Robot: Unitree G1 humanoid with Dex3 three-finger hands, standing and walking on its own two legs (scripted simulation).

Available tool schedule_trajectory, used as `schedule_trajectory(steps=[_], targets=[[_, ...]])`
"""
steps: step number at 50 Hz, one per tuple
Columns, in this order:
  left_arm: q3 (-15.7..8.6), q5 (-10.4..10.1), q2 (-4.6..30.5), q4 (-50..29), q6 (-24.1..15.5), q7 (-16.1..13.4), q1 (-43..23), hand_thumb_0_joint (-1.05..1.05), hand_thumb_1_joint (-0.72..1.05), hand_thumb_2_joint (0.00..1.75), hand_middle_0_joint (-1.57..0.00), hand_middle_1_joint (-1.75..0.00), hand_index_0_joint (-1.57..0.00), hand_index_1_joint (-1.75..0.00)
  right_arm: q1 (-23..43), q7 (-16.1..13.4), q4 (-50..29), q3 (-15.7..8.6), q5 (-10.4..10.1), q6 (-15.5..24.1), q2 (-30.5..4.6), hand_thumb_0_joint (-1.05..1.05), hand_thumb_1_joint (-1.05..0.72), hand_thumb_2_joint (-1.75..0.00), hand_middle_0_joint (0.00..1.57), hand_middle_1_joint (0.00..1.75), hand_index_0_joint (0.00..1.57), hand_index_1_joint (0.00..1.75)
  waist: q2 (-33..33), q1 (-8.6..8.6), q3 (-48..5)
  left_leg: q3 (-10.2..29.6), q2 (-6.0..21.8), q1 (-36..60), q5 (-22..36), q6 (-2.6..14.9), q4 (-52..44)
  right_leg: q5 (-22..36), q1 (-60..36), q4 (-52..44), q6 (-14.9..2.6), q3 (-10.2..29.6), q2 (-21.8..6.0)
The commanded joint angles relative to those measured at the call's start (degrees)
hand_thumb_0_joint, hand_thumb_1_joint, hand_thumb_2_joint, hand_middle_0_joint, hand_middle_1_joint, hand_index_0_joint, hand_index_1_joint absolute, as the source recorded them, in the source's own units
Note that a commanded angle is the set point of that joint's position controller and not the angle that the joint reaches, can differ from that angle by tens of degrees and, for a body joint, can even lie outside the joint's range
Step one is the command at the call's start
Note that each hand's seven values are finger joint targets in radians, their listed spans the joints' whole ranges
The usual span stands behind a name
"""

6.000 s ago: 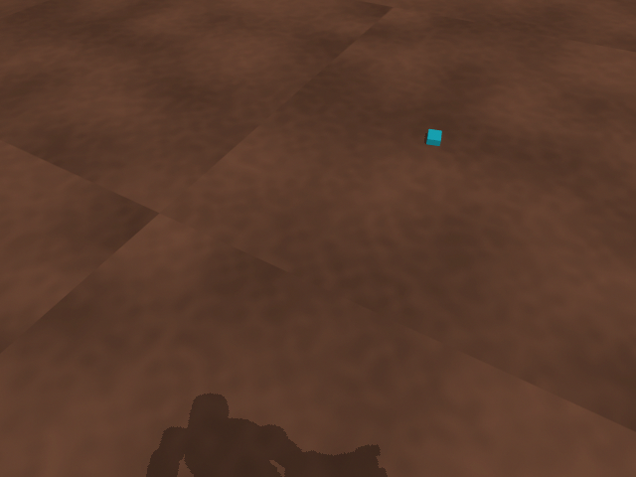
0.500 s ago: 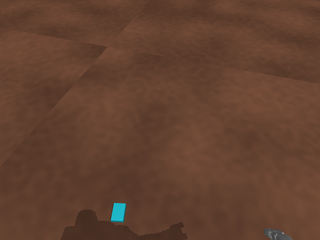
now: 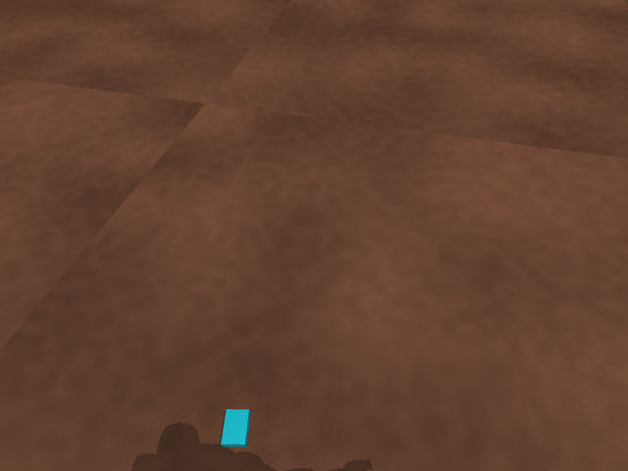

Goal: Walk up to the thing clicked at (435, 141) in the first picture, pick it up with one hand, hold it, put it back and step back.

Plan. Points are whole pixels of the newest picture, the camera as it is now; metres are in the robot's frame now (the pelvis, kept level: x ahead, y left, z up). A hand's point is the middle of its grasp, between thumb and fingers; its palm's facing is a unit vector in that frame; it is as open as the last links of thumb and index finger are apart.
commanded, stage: walk up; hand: left
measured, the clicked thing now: (236, 427) +0.38 +0.27 -0.76
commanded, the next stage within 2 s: stand in 0.38 s
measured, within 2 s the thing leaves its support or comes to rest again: neither
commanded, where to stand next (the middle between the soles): +0.04 +0.00 m, yaw -1 degrees
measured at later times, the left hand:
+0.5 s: hand out of the picture +0.09 +0.25 -0.15, palm faces -0.03 -0.94 -0.35, open 7.4 cm
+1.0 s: hand out of the picture +0.07 +0.25 -0.16, palm faces -0.01 -0.94 -0.35, open 7.4 cm
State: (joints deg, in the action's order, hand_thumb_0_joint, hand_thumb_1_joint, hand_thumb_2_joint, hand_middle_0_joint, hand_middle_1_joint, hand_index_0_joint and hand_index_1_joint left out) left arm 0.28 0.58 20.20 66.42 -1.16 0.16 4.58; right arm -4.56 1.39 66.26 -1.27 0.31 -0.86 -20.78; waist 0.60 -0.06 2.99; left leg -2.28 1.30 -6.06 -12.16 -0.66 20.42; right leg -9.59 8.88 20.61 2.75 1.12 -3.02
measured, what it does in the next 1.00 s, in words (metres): stands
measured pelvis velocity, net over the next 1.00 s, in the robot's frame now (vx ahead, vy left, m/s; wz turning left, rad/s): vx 0.00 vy -0.01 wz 0.01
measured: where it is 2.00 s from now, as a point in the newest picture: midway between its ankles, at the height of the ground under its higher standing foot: outside the picture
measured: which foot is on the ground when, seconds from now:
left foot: down 0.00-1.00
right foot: down 0.00-1.00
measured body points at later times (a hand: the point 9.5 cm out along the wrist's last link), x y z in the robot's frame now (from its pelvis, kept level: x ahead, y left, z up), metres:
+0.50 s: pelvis +0.00 +0.00 +0.00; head +0.01 +0.00 +0.45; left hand +0.09 +0.30 -0.13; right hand +0.08 -0.31 -0.13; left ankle -0.01 +0.13 -0.75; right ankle +0.02 -0.15 -0.75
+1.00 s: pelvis +0.00 -0.01 +0.00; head +0.02 -0.01 +0.45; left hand +0.07 +0.30 -0.13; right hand +0.08 -0.31 -0.13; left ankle -0.01 +0.13 -0.75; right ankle +0.02 -0.15 -0.75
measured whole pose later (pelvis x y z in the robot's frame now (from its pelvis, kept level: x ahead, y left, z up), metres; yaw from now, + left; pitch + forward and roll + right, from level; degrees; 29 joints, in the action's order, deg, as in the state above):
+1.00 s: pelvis +0.00 -0.01 +0.00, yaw +1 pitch -2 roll +0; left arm -0.1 0.4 20.4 65.7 -0.2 0.5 6.2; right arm -5.1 1.0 65.7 -0.8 0.6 0.0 -20.2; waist 0.0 0.0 2.8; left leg -1.4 2.0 -5.4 -11.0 -1.6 18.1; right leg -9.0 8.2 18.8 2.0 0.1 -2.3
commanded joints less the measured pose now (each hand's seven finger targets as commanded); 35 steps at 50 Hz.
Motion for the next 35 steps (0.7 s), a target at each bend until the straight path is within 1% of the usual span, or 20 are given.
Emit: schedule_trajectory(steps=[1, 4, 8, 11, 13, 14, 18, 19, 21, 22, 24, 25, 26, 27, 28, 30, 32, 34, 35], targets=[[-2.57, 0.08, 12.86, -4.05, -1.23, -0.87, -3.45, 0.0, 0.9, 0.9, -0.2, -0.3, -0.2, -0.3, 3.33, -1.0, -4.14, -1.93, 0.01, 1.69, -11.97, 0.0, -0.9, -0.9, 0.2, 0.3, 0.2, 0.3, -0.93, 0.01, -4.73, 4.48, 5.19, -1.41, 3.96, 1.96, -4.25, 7.18, -2.51, -2.43, -2.98, 2.96, -4.23], [-2.65, -0.13, 12.61, -3.91, -1.14, -0.87, -3.32, 0.0, 0.9, 0.9, -0.2, -0.3, -0.2, -0.3, 2.74, -1.06, -3.92, -1.96, -0.04, 1.74, -11.96, 0.0, -0.9, -0.9, 0.2, 0.3, 0.2, 0.3, -0.6, 0.05, -4.28, 4.69, 5.25, -1.08, 4.57, 1.86, -4.45, 6.93, -1.91, -2.17, -2.95, 2.84, -3.79], [-2.67, -0.04, 12.39, -4.18, -1.14, -0.86, -2.88, 0.0, 0.9, 0.9, -0.2, -0.3, -0.2, -0.3, 2.28, -1.08, -4.27, -1.93, -0.05, 1.73, -11.76, 0.0, -0.9, -0.9, 0.2, 0.3, 0.2, 0.3, -0.72, 0.03, -5.19, 4.46, 5.36, -0.05, 5.62, 2.06, -3.62, 7.19, -1.96, -2.21, -3.04, 2.87, -3.78], [-2.68, 0.03, 12.4, -4.55, -1.07, -0.89, -3.21, 0.0, 0.9, 0.9, -0.2, -0.3, -0.2, -0.3, 2.25, -1.12, -4.49, -1.98, 0.1, 1.68, -11.96, 0.0, -0.9, -0.9, 0.2, 0.3, 0.2, 0.3, -0.27, -0.04, -4.62, 4.38, 5.3, -0.84, 4.88, 2.02, -3.97, 7.97, -2.05, -2.24, -2.98, 2.8, -3.84], [-2.7, 0.0, 12.36, -4.52, -1.03, -0.9, -3.18, 0.0, 0.9, 0.9, -0.2, -0.3, -0.2, -0.3, 1.78, -1.15, -4.44, -2.05, 0.07, 1.68, -11.88, 0.0, -0.9, -0.9, 0.2, 0.3, 0.2, 0.3, -1.07, -0.1, -4.75, 4.31, 5.39, -0.38, 5.6, 2.05, -3.86, 8.74, -1.85, -1.99, -2.96, 2.89, -3.79], [-2.73, 0.02, 12.39, -4.46, -1.06, -0.89, -3.37, 0.0, 0.9, 0.9, -0.2, -0.3, -0.2, -0.3, 1.37, -1.16, -4.43, -2.15, 0.06, 1.68, -11.89, 0.0, -0.9, -0.9, 0.2, 0.3, 0.2, 0.3, -1.08, -0.36, -4.55, 4.28, 5.36, -0.27, 5.5, 2.02, -3.9, 8.06, -1.74, -1.89, -3.12, 2.96, -3.72], [-2.71, 0.15, 12.16, -4.88, -1.12, -0.9, -3.45, 0.0, 0.9, 0.9, -0.2, -0.3, -0.2, -0.3, 1.26, -1.16, -4.66, -2.23, 0.1, 1.57, -11.83, 0.0, -0.9, -0.9, 0.2, 0.3, 0.2, 0.3, -0.92, -0.44, -4.37, 4.13, 5.35, -0.65, 4.66, 2.06, -3.86, 7.61, -1.86, -2.32, -3.12, 3.08, -3.73], [-2.68, -0.28, 12.94, -4.51, -0.81, -0.98, -3.49, 0.0, 0.9, 0.9, -0.2, -0.3, -0.2, -0.3, 2.26, -1.3, -4.86, -1.97, 0.18, 1.84, -11.29, 0.0, -0.9, -0.9, 0.2, 0.3, 0.2, 0.3, -2.82, -0.64, -4.69, 5.45, 6.74, -0.23, 8.72, 1.4, -4.9, 8.79, -1.82, -2.24, -3.13, 2.72, -4.23], [-2.42, -0.42, 11.87, -4.61, -0.69, -0.87, -2.61, 0.0, 0.9, 0.9, -0.2, -0.3, -0.2, -0.3, 2.86, -1.38, -4.7, -2.06, 0.18, 2.19, -12.1, 0.0, -0.9, -0.9, 0.2, 0.3, 0.2, 0.3, -0.91, -0.2, -4.82, 5.2, 6.69, 0.85, 11.25, 1.1, -4.36, 10.05, -1.88, -2.81, -2.89, 2.84, -4.29], [-2.5, -0.26, 11.8, -4.73, -0.72, -0.85, -2.37, 0.0, 0.9, 0.9, -0.2, -0.3, -0.2, -0.3, 2.44, -1.47, -4.57, -2.23, 0.2, 2.25, -12.32, 0.0, -0.9, -0.9, 0.2, 0.3, 0.2, 0.3, -0.29, -0.35, -5.87, 4.83, 6.86, 1.74, 12.45, 1.27, -4.01, 11.61, -2.47, -2.74, -2.9, 2.95, -4.65], [-2.62, -0.23, 12.37, -4.67, -0.57, -0.86, -2.7, 0.0, 0.9, 0.9, -0.2, -0.3, -0.2, -0.3, 2.37, -1.51, -4.35, -2.03, 0.17, 2.26, -11.65, 0.0, -0.9, -0.9, 0.2, 0.3, 0.2, 0.3, -0.47, -0.52, -5.89, 4.91, 6.8, 1.5, 11.85, 0.98, -4.73, 10.8, -2.87, -2.75, -2.95, 2.52, -4.44], [-2.56, -0.28, 12.09, -4.68, -0.59, -0.81, -2.58, 0.0, 0.9, 0.9, -0.2, -0.3, -0.2, -0.3, 1.98, -1.53, -4.32, -1.92, 0.15, 2.35, -11.84, 0.0, -0.9, -0.9, 0.2, 0.3, 0.2, 0.3, 0.21, -0.5, -5.8, 4.6, 6.64, 1.1, 11.56, 1.04, -4.77, 11.46, -3.41, -3.05, -2.94, 3.17, -4.8], [-2.55, -0.37, 12.4, -4.61, -0.63, -0.79, -2.48, 0.0, 0.9, 0.9, -0.2, -0.3, -0.2, -0.3, 2.26, -1.47, -4.26, -1.76, 0.14, 2.34, -11.47, 0.0, -0.9, -0.9, 0.2, 0.3, 0.2, 0.3, -0.22, -0.4, -5.11, 4.85, 6.57, 0.79, 10.61, 0.8, -5.23, 10.12, -2.89, -3.33, -2.84, 2.8, -4.52], [-2.59, -0.26, 12.37, -4.62, -0.56, -0.85, -2.82, 0.0, 0.9, 0.9, -0.2, -0.3, -0.2, -0.3, 2.58, -1.49, -4.31, -1.95, 0.21, 2.25, -11.73, 0.0, -0.9, -0.9, 0.2, 0.3, 0.2, 0.3, -0.02, -0.52, -5.53, 4.71, 6.62, 0.76, 9.15, 1.04, -5.25, 8.85, -3.15, -3.56, -2.88, 2.78, -4.57], [-2.48, -0.09, 12.31, -4.64, -0.6, -0.8, -2.55, 0.0, 0.9, 0.9, -0.2, -0.3, -0.2, -0.3, 3.0, -1.46, -4.38, -1.91, 0.15, 2.24, -11.46, 0.0, -0.9, -0.9, 0.2, 0.3, 0.2, 0.3, -0.77, -0.36, -5.21, 4.95, 6.81, 1.2, 9.66, 0.91, -5.24, 8.62, -2.64, -3.56, -2.87, 2.52, -4.46], [-2.47, -0.1, 12.43, -4.64, -0.51, -0.78, -2.79, 0.0, 0.9, 0.9, -0.2, -0.3, -0.2, -0.3, 2.91, -1.44, -4.26, -1.93, 0.15, 2.14, -11.49, 0.0, -0.9, -0.9, 0.2, 0.3, 0.2, 0.3, -0.44, -0.52, -4.46, 4.88, 6.44, 0.18, 6.45, 0.85, -5.74, 5.87, -2.25, -4.5, -2.88, 2.79, -4.36], [-2.41, -0.12, 12.26, -4.66, -0.53, -0.63, -2.61, 0.0, 0.9, 0.9, -0.2, -0.3, -0.2, -0.3, 2.66, -1.39, -4.17, -1.79, 0.22, 2.21, -11.59, 0.0, -0.9, -0.9, 0.2, 0.3, 0.2, 0.3, 0.52, -0.48, -4.23, 4.71, 6.35, -0.22, 6.11, 0.94, -5.77, 6.49, -2.35, -4.76, -2.94, 3.21, -4.7], [-2.55, -0.08, 12.47, -4.5, -0.61, -0.64, -2.09, 0.0, 0.9, 0.9, -0.2, -0.3, -0.2, -0.3, 3.08, -1.34, -4.22, -1.9, 0.16, 2.18, -11.62, 0.0, -0.9, -0.9, 0.2, 0.3, 0.2, 0.3, 0.34, -0.35, -4.4, 4.84, 6.33, 0.1, 5.01, 1.01, -5.75, 5.25, -2.01, -4.82, -2.81, 3.02, -4.5], [-2.59, -0.06, 12.64, -4.5, -0.62, -0.6, -2.53, 0.0, 0.9, 0.9, -0.2, -0.3, -0.2, -0.3, 2.53, -1.32, -4.27, -1.73, 0.26, 2.21, -11.17, 0.0, -0.9, -0.9, 0.2, 0.3, 0.2, 0.3, -0.47, -0.68, -4.33, 4.78, 6.28, -0.35, 5.05, 0.96, -5.87, 5.54, -2.32, -4.59, -2.95, 2.94, -4.58]])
